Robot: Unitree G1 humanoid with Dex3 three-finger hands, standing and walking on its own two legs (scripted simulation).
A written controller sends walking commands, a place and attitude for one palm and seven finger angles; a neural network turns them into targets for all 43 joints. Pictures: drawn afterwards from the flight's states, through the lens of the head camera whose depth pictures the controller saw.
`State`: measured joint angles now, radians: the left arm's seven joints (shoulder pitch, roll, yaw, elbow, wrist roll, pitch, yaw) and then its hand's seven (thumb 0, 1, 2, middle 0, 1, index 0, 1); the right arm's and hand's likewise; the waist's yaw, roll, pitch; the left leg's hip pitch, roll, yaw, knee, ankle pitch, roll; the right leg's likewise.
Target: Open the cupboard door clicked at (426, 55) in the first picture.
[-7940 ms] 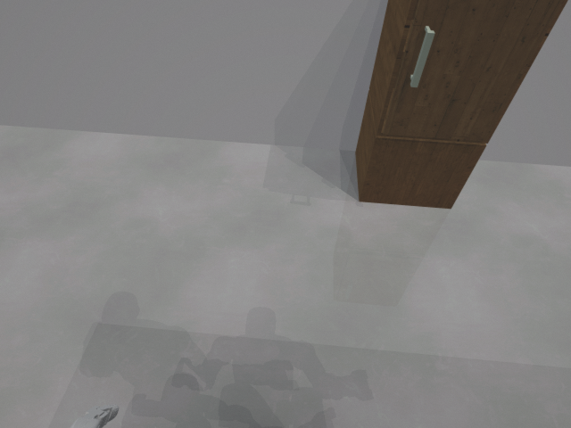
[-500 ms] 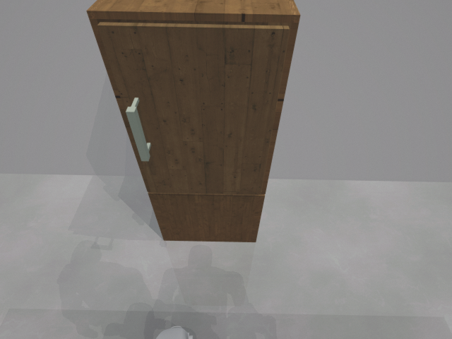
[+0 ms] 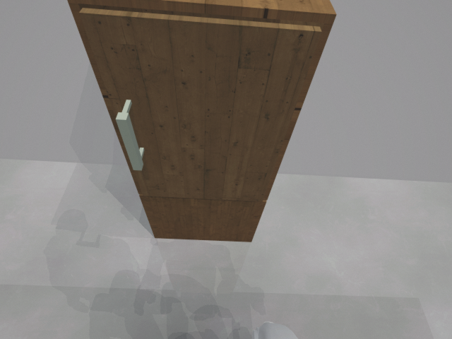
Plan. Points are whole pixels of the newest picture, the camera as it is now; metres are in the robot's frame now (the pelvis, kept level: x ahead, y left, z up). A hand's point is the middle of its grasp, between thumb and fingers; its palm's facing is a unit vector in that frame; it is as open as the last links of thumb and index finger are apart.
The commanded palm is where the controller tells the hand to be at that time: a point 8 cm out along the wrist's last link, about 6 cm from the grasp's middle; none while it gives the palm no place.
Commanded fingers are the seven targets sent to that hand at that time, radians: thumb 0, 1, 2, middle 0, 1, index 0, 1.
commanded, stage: come to a stop and stand still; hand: left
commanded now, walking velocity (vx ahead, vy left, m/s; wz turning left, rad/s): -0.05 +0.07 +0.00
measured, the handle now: (133, 137) +0.53 +0.26 -0.02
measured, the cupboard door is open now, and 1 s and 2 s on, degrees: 0 0 0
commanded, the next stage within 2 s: look again from close up in 1.48 s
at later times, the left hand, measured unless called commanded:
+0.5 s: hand out of the picture +0.01 +0.13 -0.15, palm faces +0.08 -0.95 -0.30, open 7.4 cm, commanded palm none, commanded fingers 0.00 0.90 0.90 -0.20 -0.30 -0.20 -0.30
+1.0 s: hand out of the picture -0.03 +0.17 -0.18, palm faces +0.01 -0.99 -0.16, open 7.4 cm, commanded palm none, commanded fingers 0.00 0.90 0.90 -0.20 -0.30 -0.20 -0.30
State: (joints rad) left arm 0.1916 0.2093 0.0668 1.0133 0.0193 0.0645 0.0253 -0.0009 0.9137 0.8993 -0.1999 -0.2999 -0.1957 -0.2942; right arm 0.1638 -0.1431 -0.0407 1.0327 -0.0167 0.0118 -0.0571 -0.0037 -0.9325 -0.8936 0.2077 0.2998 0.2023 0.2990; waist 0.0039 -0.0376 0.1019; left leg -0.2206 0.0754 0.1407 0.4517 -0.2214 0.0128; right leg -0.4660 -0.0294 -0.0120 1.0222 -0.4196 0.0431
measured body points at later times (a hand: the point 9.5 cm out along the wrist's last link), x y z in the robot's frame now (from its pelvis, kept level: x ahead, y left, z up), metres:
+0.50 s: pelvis -0.04 -0.06 +0.00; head -0.02 -0.10 +0.45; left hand +0.01 +0.18 -0.12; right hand +0.01 -0.31 -0.17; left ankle -0.09 +0.12 -0.66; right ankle +0.01 -0.16 -0.74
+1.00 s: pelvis -0.03 -0.01 +0.00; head -0.01 +0.01 +0.45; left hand -0.03 +0.23 -0.17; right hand -0.08 -0.21 -0.15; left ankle -0.09 +0.10 -0.74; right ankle -0.04 -0.13 -0.71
